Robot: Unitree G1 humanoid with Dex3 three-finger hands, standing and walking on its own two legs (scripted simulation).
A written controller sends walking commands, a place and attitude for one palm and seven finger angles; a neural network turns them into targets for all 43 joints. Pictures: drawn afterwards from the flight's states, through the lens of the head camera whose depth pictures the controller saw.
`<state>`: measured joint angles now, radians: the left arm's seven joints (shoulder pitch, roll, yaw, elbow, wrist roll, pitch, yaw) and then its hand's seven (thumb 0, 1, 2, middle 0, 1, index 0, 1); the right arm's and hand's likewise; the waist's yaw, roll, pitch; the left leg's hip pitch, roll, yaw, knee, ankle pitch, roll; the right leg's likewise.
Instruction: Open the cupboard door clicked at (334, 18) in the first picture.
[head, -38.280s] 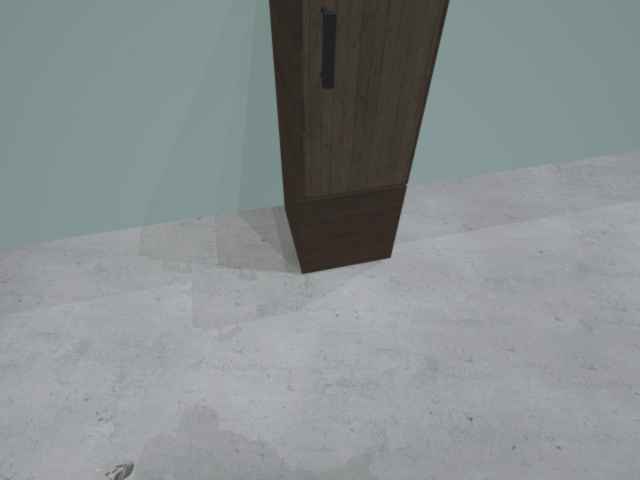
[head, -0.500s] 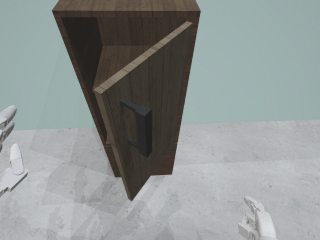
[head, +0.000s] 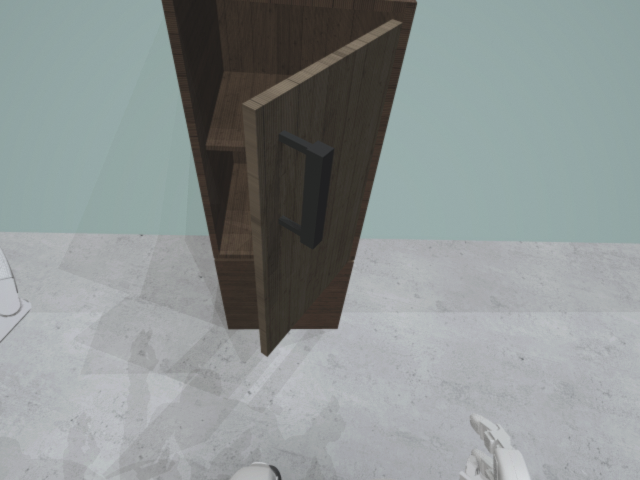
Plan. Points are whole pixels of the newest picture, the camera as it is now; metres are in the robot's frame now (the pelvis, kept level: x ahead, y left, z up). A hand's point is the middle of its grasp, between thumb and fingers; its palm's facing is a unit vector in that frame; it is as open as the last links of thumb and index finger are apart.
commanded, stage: step back with the hand held close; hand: left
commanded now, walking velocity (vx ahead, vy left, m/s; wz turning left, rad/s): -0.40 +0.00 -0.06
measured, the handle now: (301, 192) +0.43 +0.06 +0.13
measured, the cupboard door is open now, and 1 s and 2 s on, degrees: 52 52 52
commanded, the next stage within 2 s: stop stepping back and stand still in 0.10 s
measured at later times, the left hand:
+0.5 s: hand out of the picture +0.10 +0.23 +0.19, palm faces +0.33 -0.83 -0.45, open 7.4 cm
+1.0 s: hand out of the picture +0.03 +0.25 +0.18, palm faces +0.43 -0.78 -0.46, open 7.4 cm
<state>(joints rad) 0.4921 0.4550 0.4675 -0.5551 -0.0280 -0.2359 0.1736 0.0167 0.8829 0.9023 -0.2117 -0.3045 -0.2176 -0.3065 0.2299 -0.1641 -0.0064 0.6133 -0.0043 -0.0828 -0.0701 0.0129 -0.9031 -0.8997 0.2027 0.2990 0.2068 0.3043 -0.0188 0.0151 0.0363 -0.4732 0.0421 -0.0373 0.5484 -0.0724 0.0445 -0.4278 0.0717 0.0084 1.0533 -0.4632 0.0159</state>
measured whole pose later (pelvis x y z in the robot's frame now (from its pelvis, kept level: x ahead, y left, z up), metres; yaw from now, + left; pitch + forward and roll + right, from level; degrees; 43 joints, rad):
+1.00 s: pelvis -0.17 -0.01 +0.01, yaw +0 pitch -1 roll +2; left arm 0.53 0.42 0.42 -0.46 -0.02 -0.22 0.16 0.02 0.88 0.90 -0.21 -0.30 -0.22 -0.31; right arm 0.26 -0.20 -0.01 0.64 -0.01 -0.15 -0.09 0.01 -0.90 -0.90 0.20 0.30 0.20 0.30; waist -0.02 -0.05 -0.02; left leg -0.17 0.04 0.06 0.50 -0.31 -0.04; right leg -0.37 -0.02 -0.06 0.74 -0.41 0.00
